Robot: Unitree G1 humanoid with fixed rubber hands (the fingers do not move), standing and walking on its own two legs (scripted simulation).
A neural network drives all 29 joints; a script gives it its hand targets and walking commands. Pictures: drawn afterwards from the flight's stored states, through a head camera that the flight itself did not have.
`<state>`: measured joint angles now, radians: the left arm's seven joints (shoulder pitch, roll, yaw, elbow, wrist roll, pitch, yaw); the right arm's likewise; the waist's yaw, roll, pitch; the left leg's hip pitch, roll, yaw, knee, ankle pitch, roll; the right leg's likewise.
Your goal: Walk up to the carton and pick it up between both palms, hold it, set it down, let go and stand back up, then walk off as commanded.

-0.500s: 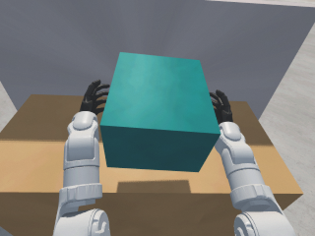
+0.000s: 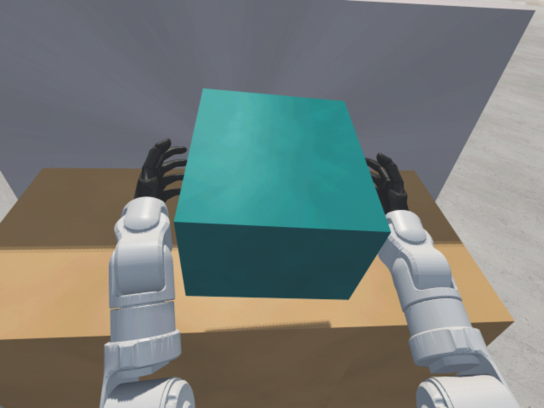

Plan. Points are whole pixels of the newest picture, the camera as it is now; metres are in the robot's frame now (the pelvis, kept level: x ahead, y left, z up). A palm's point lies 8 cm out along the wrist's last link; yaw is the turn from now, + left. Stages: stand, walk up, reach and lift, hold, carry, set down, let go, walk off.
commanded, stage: hold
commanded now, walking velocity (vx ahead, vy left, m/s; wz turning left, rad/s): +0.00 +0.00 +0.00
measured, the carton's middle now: (272, 189) +0.41 +0.00 +0.15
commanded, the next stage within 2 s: none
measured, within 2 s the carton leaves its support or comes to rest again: neither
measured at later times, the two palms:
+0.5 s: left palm (145, 190) +0.35 +0.17 +0.20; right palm (384, 197) +0.36 -0.16 +0.17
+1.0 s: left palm (146, 197) +0.35 +0.17 +0.19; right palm (383, 201) +0.36 -0.16 +0.17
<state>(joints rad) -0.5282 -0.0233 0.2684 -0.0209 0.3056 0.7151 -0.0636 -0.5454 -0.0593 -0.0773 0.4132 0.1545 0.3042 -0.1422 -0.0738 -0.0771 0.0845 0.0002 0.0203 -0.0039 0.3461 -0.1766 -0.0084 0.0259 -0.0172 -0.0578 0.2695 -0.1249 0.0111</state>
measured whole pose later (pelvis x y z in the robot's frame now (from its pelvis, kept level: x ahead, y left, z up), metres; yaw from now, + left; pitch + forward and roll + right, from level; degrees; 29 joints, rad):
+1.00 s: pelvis +0.01 +0.00 +0.00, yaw +1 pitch -9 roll -1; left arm -0.48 -0.01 0.27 -0.10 0.29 0.76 -0.07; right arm -0.53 -0.06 -0.05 0.33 0.18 0.38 -0.16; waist -0.08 -0.07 0.07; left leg 0.00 0.02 -0.02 0.35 -0.19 -0.01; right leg 0.03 -0.02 -0.07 0.27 -0.15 0.01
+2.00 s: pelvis +0.01 +0.00 +0.00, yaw +1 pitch -9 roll -1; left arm -0.51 -0.01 0.28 -0.05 0.29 0.74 -0.07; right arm -0.56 -0.05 -0.07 0.37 0.16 0.38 -0.15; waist -0.08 -0.06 0.06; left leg -0.01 0.02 -0.02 0.34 -0.18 -0.01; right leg 0.02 -0.02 -0.07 0.27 -0.14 0.01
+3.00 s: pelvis +0.01 +0.00 +0.00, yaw +1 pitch -8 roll -1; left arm -0.52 -0.01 0.28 -0.04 0.29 0.73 -0.07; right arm -0.57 -0.05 -0.08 0.37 0.16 0.38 -0.15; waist -0.07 -0.06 0.05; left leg -0.02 0.02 -0.02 0.34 -0.18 -0.01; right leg 0.01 -0.02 -0.07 0.27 -0.13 0.01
